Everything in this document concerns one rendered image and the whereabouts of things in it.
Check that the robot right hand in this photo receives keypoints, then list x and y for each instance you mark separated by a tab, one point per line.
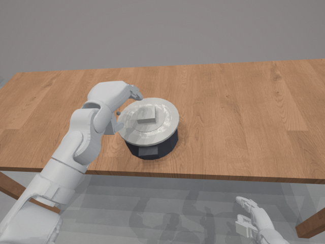
259	219

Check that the lid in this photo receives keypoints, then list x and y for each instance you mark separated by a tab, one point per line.
148	134

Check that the robot right forearm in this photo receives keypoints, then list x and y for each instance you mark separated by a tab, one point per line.
270	236

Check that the knob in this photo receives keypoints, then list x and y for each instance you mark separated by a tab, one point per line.
146	114

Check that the table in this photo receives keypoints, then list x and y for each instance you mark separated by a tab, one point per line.
250	121

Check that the robot left forearm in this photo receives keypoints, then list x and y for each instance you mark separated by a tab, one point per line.
79	147

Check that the left robot upper arm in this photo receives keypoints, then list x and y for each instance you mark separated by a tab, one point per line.
33	224

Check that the pot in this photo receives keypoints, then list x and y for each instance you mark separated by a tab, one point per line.
155	151

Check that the robot left hand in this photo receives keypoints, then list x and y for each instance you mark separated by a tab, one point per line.
114	94

